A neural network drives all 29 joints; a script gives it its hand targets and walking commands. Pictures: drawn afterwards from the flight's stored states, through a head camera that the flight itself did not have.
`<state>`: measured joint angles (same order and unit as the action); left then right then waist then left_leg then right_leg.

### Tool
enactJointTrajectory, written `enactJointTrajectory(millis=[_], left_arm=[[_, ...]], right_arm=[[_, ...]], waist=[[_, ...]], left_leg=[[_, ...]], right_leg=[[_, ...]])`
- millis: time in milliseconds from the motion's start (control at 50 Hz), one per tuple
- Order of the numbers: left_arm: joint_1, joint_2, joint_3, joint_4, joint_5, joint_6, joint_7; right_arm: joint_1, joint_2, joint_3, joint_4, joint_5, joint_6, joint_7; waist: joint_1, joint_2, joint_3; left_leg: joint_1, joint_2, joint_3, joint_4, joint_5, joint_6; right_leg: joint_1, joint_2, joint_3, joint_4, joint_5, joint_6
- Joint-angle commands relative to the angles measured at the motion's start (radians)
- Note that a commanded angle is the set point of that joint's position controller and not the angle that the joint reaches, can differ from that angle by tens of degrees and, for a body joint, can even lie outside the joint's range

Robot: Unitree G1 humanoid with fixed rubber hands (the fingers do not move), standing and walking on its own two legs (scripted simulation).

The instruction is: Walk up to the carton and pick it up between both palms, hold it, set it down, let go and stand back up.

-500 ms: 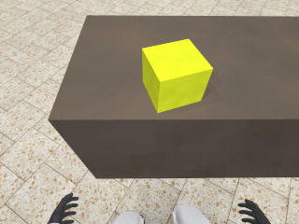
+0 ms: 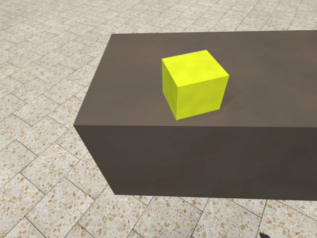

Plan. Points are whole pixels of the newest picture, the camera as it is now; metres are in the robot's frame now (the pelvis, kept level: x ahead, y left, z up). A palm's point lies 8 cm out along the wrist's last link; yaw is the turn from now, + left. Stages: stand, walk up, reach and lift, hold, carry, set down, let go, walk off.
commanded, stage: walk up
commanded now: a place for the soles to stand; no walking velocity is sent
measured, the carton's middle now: (191, 84) +0.60 -0.08 +0.03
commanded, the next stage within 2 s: none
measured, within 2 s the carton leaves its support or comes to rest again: neither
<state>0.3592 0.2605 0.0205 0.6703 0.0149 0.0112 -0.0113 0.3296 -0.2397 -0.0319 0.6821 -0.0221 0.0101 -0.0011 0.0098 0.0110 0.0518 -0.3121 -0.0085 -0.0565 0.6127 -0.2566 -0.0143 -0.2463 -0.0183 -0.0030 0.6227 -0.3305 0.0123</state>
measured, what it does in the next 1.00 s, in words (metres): lifts its right foot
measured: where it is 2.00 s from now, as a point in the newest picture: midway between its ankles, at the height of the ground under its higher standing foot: outside the picture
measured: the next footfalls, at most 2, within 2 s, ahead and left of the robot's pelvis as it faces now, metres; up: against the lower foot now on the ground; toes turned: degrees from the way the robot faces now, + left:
right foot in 1.12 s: +0.28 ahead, -0.18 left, +0.00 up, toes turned -2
left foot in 1.54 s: +0.18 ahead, +0.06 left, +0.00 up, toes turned -1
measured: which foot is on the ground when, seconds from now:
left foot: down 0.00-1.00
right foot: down 0.00-0.80, up 0.82-1.00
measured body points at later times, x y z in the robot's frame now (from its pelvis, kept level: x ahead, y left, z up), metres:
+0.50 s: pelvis +0.01 +0.00 +0.00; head +0.02 -0.01 +0.45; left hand +0.08 +0.26 -0.11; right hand +0.12 -0.26 -0.11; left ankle +0.05 +0.13 -0.73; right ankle +0.01 -0.13 -0.73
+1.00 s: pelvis +0.09 -0.03 +0.00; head +0.13 -0.01 +0.45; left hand +0.20 +0.24 -0.11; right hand +0.11 -0.30 -0.11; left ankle +0.05 +0.12 -0.73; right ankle +0.14 -0.15 -0.67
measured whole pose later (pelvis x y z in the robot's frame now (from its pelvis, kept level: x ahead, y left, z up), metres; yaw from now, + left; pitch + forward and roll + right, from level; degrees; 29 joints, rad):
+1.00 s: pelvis +0.09 -0.03 +0.00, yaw +1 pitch -2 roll +1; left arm 0.31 0.30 0.04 0.63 0.04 0.03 -0.04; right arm 0.48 -0.24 -0.04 0.67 -0.07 -0.04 -0.03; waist -0.04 -0.05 0.11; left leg -0.14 0.03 -0.04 0.53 -0.36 -0.02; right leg -0.50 -0.04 -0.02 1.00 -0.43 0.02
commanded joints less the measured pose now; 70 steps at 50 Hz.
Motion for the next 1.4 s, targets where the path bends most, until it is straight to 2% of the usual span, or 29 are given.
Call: enactJointTrajectory(millis=[0,40,160,280,400,560,580,600,640,680,720,740,760,780,800,820,860,880,960,1000,1040,1080,1100,1120,1140,1180,1220,1260,1380], left_arm=[[0.013,0.146,0.038,-0.091,-0.002,-0.027,0.006],[0.014,0.133,0.030,-0.085,-0.003,-0.024,0.007],[0.020,0.130,0.026,-0.081,0.008,-0.023,0.005],[-0.001,0.153,0.033,-0.074,-0.003,-0.031,0.008],[0.008,0.141,0.029,-0.074,-0.002,-0.024,0.006],[-0.004,0.149,0.026,-0.077,-0.007,-0.022,0.008],[0.071,0.177,0.053,-0.066,0.025,-0.024,-0.008],[0.079,0.180,0.060,-0.064,0.034,-0.021,-0.013],[0.102,0.201,0.069,-0.050,0.026,-0.019,-0.017],[0.058,0.234,0.075,-0.046,0.031,-0.021,-0.009],[0.011,0.206,0.061,-0.053,0.027,-0.022,-0.012],[-0.026,0.180,0.045,-0.066,0.025,-0.019,-0.016],[-0.073,0.124,0.026,-0.105,0.020,-0.016,-0.020],[-0.079,0.102,0.024,-0.141,0.038,-0.012,-0.015],[-0.074,0.141,0.036,-0.139,0.051,0.000,-0.004],[-0.060,0.140,0.041,-0.130,0.051,0.001,-0.003],[-0.092,0.123,0.037,-0.145,0.043,-0.010,-0.006],[-0.109,0.113,0.037,-0.157,0.038,-0.015,-0.012],[-0.083,0.067,0.029,-0.148,0.020,-0.009,-0.051],[-0.042,0.074,0.042,-0.119,0.023,-0.010,-0.047],[0.089,0.098,0.066,-0.070,0.029,-0.019,-0.032],[0.180,0.165,0.086,-0.030,0.037,-0.029,-0.007],[0.191,0.209,0.088,-0.051,0.039,-0.034,0.005],[0.119,0.275,0.088,-0.100,0.027,-0.024,0.016],[0.032,0.285,0.095,-0.111,0.003,-0.012,0.025],[-0.024,0.235,0.074,-0.116,0.003,-0.006,0.038],[-0.069,0.199,0.056,-0.115,0.013,-0.009,0.040],[-0.098,0.178,0.042,-0.113,0.016,-0.016,0.044],[-0.060,0.203,0.061,-0.115,0.023,-0.022,0.055]], right_arm=[[-0.010,-0.143,-0.033,-0.099,0.004,-0.026,-0.007],[-0.022,-0.162,-0.037,-0.109,0.006,-0.028,-0.007],[-0.028,-0.167,-0.037,-0.116,0.006,-0.027,-0.005],[-0.024,-0.148,-0.032,-0.125,0.006,-0.025,-0.002],[-0.031,-0.161,-0.031,-0.127,0.005,-0.026,-0.006],[-0.025,-0.158,-0.023,-0.123,0.006,-0.027,-0.011],[0.069,-0.160,-0.042,-0.103,-0.020,-0.033,-0.007],[0.062,-0.166,-0.047,-0.105,-0.025,-0.032,-0.005],[-0.007,-0.127,-0.046,-0.153,-0.016,-0.039,0.000],[-0.022,-0.100,-0.040,-0.179,-0.015,-0.057,0.003],[0.042,-0.102,-0.049,-0.168,-0.017,-0.076,0.000],[0.120,-0.105,-0.054,-0.145,-0.021,-0.085,-0.005],[0.219,-0.174,-0.077,-0.128,-0.037,-0.092,-0.012],[0.305,-0.273,-0.106,-0.098,-0.045,-0.085,-0.018],[0.312,-0.275,-0.108,-0.080,-0.043,-0.072,-0.026],[0.294,-0.258,-0.098,-0.089,-0.049,-0.069,-0.034],[0.250,-0.232,-0.084,-0.092,-0.060,-0.068,-0.049],[0.231,-0.221,-0.078,-0.087,-0.056,-0.069,-0.049],[0.090,-0.228,-0.080,-0.084,-0.039,-0.068,-0.042],[0.056,-0.217,-0.072,-0.102,-0.021,-0.065,-0.037],[0.008,-0.223,-0.057,-0.121,-0.015,-0.059,-0.029],[0.123,-0.127,-0.021,-0.113,-0.005,-0.048,-0.020],[0.205,-0.086,-0.002,-0.116,0.003,-0.037,-0.019],[0.250,-0.114,-0.014,-0.118,0.010,-0.006,-0.032],[0.220,-0.161,-0.027,-0.120,-0.001,0.022,-0.041],[0.150,-0.182,-0.038,-0.111,-0.020,0.042,-0.039],[0.164,-0.163,-0.036,-0.088,-0.022,0.047,-0.034],[0.166,-0.167,-0.040,-0.068,-0.018,0.051,-0.023],[0.054,-0.167,-0.046,-0.083,-0.009,0.058,-0.003]], waist=[[-0.009,0.003,-0.010],[0.002,0.057,0.001],[0.004,0.080,0.002],[-0.011,0.026,-0.023],[-0.005,0.009,-0.006],[-0.003,-0.025,-0.047],[0.001,-0.047,-0.104],[0.007,-0.042,-0.021],[0.049,-0.128,0.066],[0.043,-0.155,0.146],[0.003,-0.104,0.118],[-0.048,-0.063,0.074],[-0.109,0.088,0.046],[-0.132,0.240,0.042],[-0.123,0.145,0.081],[-0.112,0.089,0.086],[-0.092,0.030,0.110],[-0.085,0.065,0.104],[-0.027,0.220,0.040],[-0.005,0.208,-0.005],[0.065,0.131,-0.056],[0.090,-0.101,-0.159],[0.085,-0.242,-0.210],[0.047,-0.240,-0.239],[0.040,-0.178,-0.174],[0.019,-0.086,-0.021],[-0.017,-0.140,0.028],[-0.029,-0.133,0.001],[0.004,-0.169,-0.012]], left_leg=[[-0.003,0.063,-0.110,-0.140,-0.052,0.048],[-0.010,0.085,-0.138,-0.162,-0.071,0.059],[-0.076,0.099,-0.166,-0.221,-0.199,0.062],[0.003,0.060,-0.088,-0.137,-0.074,0.049],[-0.011,0.088,-0.120,-0.152,-0.069,0.061],[0.034,0.072,-0.085,-0.089,0.120,0.048],[0.045,0.041,-0.085,-0.051,-0.307,0.084],[-0.038,0.037,-0.089,-0.032,-0.425,0.084],[-0.188,-0.003,0.014,0.083,-0.345,0.053],[-0.233,0.002,0.081,0.116,-0.171,0.041],[-0.074,-0.004,0.075,0.004,-0.125,0.056],[0.105,0.008,0.027,-0.061,-0.099,0.081],[0.281,0.136,-0.236,-0.180,-0.194,0.148],[0.343,0.358,-0.606,-0.325,-0.184,0.249],[0.339,0.451,-0.692,-0.322,-0.038,0.340],[0.358,0.453,-0.615,-0.281,0.141,0.359],[0.371,0.393,-0.420,-0.209,0.441,0.323],[0.348,0.351,-0.349,-0.207,0.483,0.293],[0.219,0.226,-0.120,-0.201,0.435,0.222],[0.080,0.168,-0.033,-0.151,0.454,0.175],[-0.093,0.156,-0.039,-0.050,0.287,0.138],[-0.123,0.052,0.034,0.247,0.098,0.058],[-0.211,-0.014,0.067,0.452,-0.301,0.014],[-0.168,-0.034,0.011,0.591,-0.464,-0.014],[-0.156,0.006,-0.035,0.662,-0.427,-0.013],[-0.168,0.046,-0.055,0.672,-0.313,-0.003],[-0.131,0.081,-0.056,0.581,-0.275,-0.005],[-0.089,0.068,-0.031,0.538,-0.269,-0.010],[-0.093,0.049,0.016,0.355,-0.252,-0.009]], right_leg=[[-0.058,-0.063,0.101,-0.155,-0.019,-0.056],[-0.064,-0.055,0.089,-0.144,-0.013,-0.051],[-0.021,-0.040,0.072,-0.130,-0.017,-0.042],[-0.075,-0.063,0.106,-0.167,-0.032,-0.054],[-0.064,-0.051,0.094,-0.148,0.016,-0.047],[-0.038,-0.068,0.098,-0.146,0.111,-0.059],[-0.010,-0.056,0.107,-0.116,-0.302,-0.092],[-0.048,-0.080,0.158,-0.155,-0.456,-0.118],[-0.023,-0.153,0.251,-0.284,-0.516,-0.170],[0.013,-0.238,0.350,-0.310,-0.353,-0.228],[-0.059,-0.198,0.259,-0.205,-0.110,-0.192],[-0.169,-0.139,0.165,-0.097,-0.045,-0.141],[-0.360,-0.014,0.017,0.180,-0.016,-0.060],[-0.493,0.057,-0.040,0.424,-0.227,-0.006],[-0.533,0.000,0.031,0.513,-0.296,-0.004],[-0.546,-0.020,0.046,0.572,-0.285,-0.003],[-0.576,-0.057,0.066,0.545,-0.195,0.000],[-0.545,-0.066,0.069,0.482,-0.164,0.006],[-0.293,-0.085,0.017,0.195,0.022,0.009],[-0.070,-0.040,-0.045,0.092,0.129,-0.004],[0.206,-0.008,-0.081,0.004,0.311,-0.024],[0.381,-0.016,-0.069,-0.041,0.361,-0.053],[0.423,-0.208,0.177,-0.079,0.375,-0.128],[0.289,-0.393,0.502,-0.228,0.250,-0.243],[0.151,-0.420,0.591,-0.324,0.068,-0.302],[-0.009,-0.349,0.485,-0.350,-0.044,-0.232],[-0.094,-0.307,0.386,-0.327,-0.017,-0.195],[-0.100,-0.281,0.300,-0.310,-0.028,-0.200],[-0.092,-0.277,0.293,-0.299,-0.084,-0.206]])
